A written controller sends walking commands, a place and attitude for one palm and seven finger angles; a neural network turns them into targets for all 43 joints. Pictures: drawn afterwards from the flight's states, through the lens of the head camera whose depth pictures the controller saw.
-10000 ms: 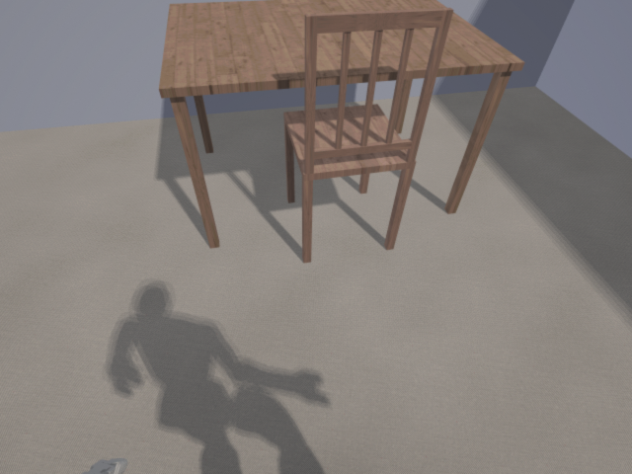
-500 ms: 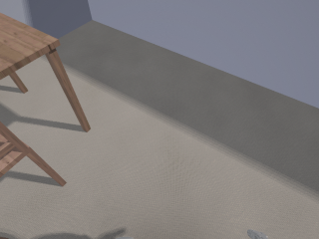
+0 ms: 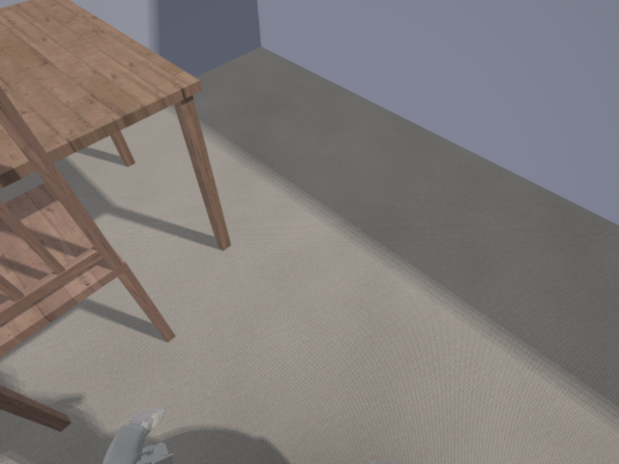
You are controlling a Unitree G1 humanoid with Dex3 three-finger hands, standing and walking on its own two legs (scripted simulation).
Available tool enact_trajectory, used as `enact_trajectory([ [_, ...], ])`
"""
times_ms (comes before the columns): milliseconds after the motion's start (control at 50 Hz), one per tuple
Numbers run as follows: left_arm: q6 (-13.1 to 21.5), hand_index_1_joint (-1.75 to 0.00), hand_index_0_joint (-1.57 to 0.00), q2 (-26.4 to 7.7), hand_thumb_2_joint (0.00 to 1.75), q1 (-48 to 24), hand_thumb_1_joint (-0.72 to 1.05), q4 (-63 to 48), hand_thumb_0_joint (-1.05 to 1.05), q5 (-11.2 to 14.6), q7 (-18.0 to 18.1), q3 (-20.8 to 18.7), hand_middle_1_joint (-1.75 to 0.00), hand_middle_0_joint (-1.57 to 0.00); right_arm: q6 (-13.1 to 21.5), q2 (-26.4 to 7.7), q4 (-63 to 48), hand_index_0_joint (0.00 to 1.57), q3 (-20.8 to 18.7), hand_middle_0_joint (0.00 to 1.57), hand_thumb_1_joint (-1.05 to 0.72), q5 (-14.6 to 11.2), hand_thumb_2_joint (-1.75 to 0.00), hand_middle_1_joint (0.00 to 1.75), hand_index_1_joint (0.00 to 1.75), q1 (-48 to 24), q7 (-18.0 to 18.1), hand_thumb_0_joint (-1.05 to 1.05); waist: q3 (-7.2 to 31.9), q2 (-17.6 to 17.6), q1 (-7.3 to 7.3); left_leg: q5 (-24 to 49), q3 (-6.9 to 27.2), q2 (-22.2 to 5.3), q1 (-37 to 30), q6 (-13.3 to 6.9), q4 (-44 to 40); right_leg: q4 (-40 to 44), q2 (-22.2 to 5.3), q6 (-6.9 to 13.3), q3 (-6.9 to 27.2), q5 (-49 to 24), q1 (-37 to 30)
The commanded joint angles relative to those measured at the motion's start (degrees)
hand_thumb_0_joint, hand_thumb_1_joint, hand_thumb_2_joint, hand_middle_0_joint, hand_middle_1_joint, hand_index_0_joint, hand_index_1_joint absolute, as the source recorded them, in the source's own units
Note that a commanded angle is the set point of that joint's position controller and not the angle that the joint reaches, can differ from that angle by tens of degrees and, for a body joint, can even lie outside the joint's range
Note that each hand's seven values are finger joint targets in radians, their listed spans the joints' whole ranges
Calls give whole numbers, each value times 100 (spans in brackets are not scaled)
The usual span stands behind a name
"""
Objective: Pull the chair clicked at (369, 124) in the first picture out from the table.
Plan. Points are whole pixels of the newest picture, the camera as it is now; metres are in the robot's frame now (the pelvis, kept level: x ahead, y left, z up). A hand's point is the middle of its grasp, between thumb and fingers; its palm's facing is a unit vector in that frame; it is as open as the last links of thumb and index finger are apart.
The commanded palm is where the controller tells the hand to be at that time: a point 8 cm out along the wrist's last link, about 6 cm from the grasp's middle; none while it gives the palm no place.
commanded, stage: turn to face it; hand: left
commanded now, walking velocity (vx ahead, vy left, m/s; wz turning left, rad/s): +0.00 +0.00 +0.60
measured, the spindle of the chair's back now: out of the picture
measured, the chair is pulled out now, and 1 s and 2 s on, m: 0.00 0.00 0.00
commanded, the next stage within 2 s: take the last steps up to it in 1.26 s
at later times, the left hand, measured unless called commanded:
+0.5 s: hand out of the picture -0.04 +0.20 -0.17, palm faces +0.36 -0.90 -0.26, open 7.4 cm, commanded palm none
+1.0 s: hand out of the picture -0.01 +0.27 -0.14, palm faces +0.58 -0.78 -0.26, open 7.4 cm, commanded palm none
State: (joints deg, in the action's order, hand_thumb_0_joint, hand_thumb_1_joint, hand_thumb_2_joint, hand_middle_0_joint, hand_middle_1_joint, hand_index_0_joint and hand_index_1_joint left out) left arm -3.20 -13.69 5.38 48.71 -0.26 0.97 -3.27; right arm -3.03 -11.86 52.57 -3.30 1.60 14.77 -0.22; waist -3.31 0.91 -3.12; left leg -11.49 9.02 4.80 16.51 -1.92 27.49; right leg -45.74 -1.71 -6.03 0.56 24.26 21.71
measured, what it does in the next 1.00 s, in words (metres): steps on the spot, turning left: right foot, then left foot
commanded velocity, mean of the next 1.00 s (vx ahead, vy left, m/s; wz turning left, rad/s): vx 0.00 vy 0.00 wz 0.57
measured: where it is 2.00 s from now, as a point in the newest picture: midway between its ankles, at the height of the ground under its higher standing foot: outside the picture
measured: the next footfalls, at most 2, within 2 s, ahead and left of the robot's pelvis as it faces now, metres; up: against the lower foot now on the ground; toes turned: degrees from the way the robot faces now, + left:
right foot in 0.06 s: +0.03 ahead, -0.14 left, +0.00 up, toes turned +2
left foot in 0.54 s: -0.02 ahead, +0.12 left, +0.00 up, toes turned +27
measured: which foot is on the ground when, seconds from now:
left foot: down 0.00-0.06, up 0.08-0.52, down 0.54-1.00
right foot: up 0.00-0.04, down 0.06-0.54, up 0.56-1.00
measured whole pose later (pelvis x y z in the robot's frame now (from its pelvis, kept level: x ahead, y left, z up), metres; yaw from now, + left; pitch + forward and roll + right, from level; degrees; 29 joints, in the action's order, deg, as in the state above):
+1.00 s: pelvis -0.01 +0.02 +0.00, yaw +36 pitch +0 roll -1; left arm -3.4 -14.3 5.3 49.2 -0.3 1.0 -3.1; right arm -2.6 -11.6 52.2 -2.5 1.6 14.3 -0.1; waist -3.7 0.1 -2.4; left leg -12.4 8.7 5.0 13.3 -2.4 26.1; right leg -50.8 -2.9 -6.1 0.9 24.6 24.1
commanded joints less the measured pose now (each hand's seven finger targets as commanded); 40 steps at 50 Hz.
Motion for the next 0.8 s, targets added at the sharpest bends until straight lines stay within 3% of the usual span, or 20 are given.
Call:
enact_trajectory([
  [0,279,-30,-20,-589,90,555,90,-422,0,47,88,-127,-30,-20,137,-1196,-445,20,-355,20,-90,-66,-90,30,30,-205,49,0,932,705,379,2019,1653,-1182,-132,-506,-57,1884,136,122,-49,-941,-1230],
  [20,338,-30,-20,-784,90,769,90,-377,0,29,111,-173,-30,-20,139,-993,-455,20,-336,20,-90,-112,-90,30,30,-152,24,0,1025,191,467,1059,1414,-898,510,-197,306,2626,-263,198,240,-1434,-2120],
  [40,385,-30,-20,-1271,90,828,90,-363,0,-54,159,-263,-30,-20,146,-592,-503,20,-274,20,-90,-165,-90,30,30,21,0,0,1070,-1385,484,-1117,357,-197,1745,284,1443,3074,-1819,679,1629,-1589,-3031],
  [60,339,-30,-20,-1471,90,803,90,-426,0,-81,165,-261,-30,-20,127,-715,-590,20,-312,20,-90,-90,-90,30,30,-31,28,0,880,-1614,474,-2349,-248,55,1944,476,2773,3055,-2801,1291,2265,-2118,-2184],
  [80,300,-30,-20,-1327,90,552,90,-525,0,-65,180,-223,-30,-20,76,-874,-581,20,-367,20,-90,-61,-90,30,30,-30,13,0,600,-848,352,-2120,-120,-203,1711,442,3617,3061,-2761,1517,1822,-1959,-1410],
  [140,345,-30,-20,-754,90,12,90,-542,0,-20,114,-77,-30,-20,-52,-778,-216,20,-355,20,-90,-15,-90,30,30,128,-101,0,38,-895,48,-1081,-426,-498,1773,567,4438,2910,-1663,1109,458,-2071,-1054],
  [180,375,-30,-20,-668,90,164,90,-464,0,-38,103,-71,-30,-20,-72,-698,-173,20,-332,20,-90,-35,-90,30,30,149,-143,0,-31,-1062,63,-784,-578,-543,1772,630,4539,2877,-1529,1012,29,-2277,-1034],
  [300,372,-30,-20,-864,90,893,90,-189,0,-102,117,-148,-30,-20,-83,-646,-327,20,-247,20,-90,-50,-90,30,30,-542,-154,0,71,-1166,398,-1130,-896,-677,1721,742,3542,2638,-1774,1168,-287,-3078,-1724],
  [420,286,-30,-20,-1116,90,1219,90,-35,0,-147,89,-239,-30,-20,29,-525,-502,20,-107,20,-90,-100,-90,30,30,-1000,-164,0,288,-1540,627,-1400,-1455,-561,850,559,1806,2086,-1913,1175,-681,-4089,-1828],
  [460,265,-30,-20,-1169,90,1134,90,-12,0,-138,83,-274,-30,-20,91,-597,-483,20,-107,20,-90,-102,-90,30,30,-767,-143,0,525,-1462,493,-1071,-1554,-511,366,470,981,1687,-1933,1038,-833,-4082,-1855],
  [480,248,-30,-20,-1137,90,1080,90,3,0,-104,73,-277,-30,-20,120,-710,-447,20,-144,20,-90,-87,-90,30,30,-521,-139,0,642,-1199,328,-474,-1513,-513,-206,414,260,1210,-1863,837,-1034,-3773,-1635],
  [500,233,-30,-20,-1031,90,1059,90,-51,0,-42,52,-267,-30,-20,187,-1058,-354,20,-225,20,-90,-68,-90,30,30,-35,-133,0,1037,-345,30,613,-1077,-817,-1348,254,-456,99,-1685,552,-1210,-3116,-939],
  [520,226,-30,-20,-617,90,909,90,-321,0,11,-9,-177,-30,-20,248,-1822,-311,20,-421,20,-90,-51,-90,30,30,378,-82,0,1249,1698,-230,3295,1229,-2572,-2473,-489,-555,-1347,-738,31,-1240,745,1057],
  [540,161,-30,-20,-597,90,528,90,-487,0,-36,39,-91,-30,-20,195,-2025,-163,20,-439,20,-90,-128,-90,30,30,763,-27,0,1420,1529,-335,5014,1471,-2980,-2419,-1027,-357,-1950,-586,40,-500,1641,1331],
  [560,130,-30,-20,-656,90,504,90,-484,0,-54,50,-107,-30,-20,182,-1864,-193,20,-393,20,-90,-106,-90,30,30,590,11,0,1250,1016,-197,4789,964,-2919,-2260,-1101,-311,-2250,-742,91,-319,1294,1373],
  [580,112,-30,-20,-620,90,407,90,-372,0,-64,76,-120,-30,-20,208,-1676,-274,20,-345,20,-90,-90,-90,30,30,376,70,0,1135,1287,-169,4602,860,-2522,-1992,-944,-304,-2361,-720,63,-208,976,1395],
  [620,123,-30,-20,-722,90,364,90,-215,0,-59,25,-153,-30,-20,219,-1323,-405,20,-229,20,-90,-68,-90,30,30,-189,112,0,585,1071,48,4090,376,-1984,-1385,-697,-434,-2487,-656,14,-72,264,1270],
  [640,122,-30,-20,-731,90,498,90,-160,0,-47,5,-153,-30,-20,235,-1271,-455,20,-190,20,-90,-72,-90,30,30,-330,107,0,555,914,169,3870,295,-1838,-1312,-645,-490,-2439,-604,-1,-105,62,1159],
  [680,115,-30,-20,-736,90,593,90,-102,0,-53,-20,-157,-30,-20,255,-1265,-501,20,-178,20,-90,-86,-90,30,30,-374,98,0,513,671,241,3397,238,-1666,-1122,-584,-635,-2300,-531,-19,-118,-229,1001],
  [780,106,-30,-20,-750,90,399,90,-214,0,-61,8,-161,-30,-20,227,-1292,-476,20,-211,20,-90,-80,-90,30,30,-190,63,0,497,654,204,2218,726,-1579,-1043,-707,-880,-1837,-437,-74,12,-453,975],
])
